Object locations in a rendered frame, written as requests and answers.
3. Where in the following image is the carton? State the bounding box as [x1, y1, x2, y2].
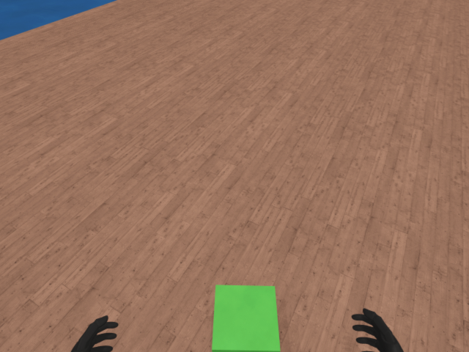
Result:
[212, 285, 281, 352]

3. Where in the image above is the left robot hand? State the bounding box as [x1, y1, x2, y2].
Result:
[71, 315, 119, 352]

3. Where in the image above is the right robot hand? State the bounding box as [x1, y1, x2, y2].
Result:
[352, 308, 404, 352]

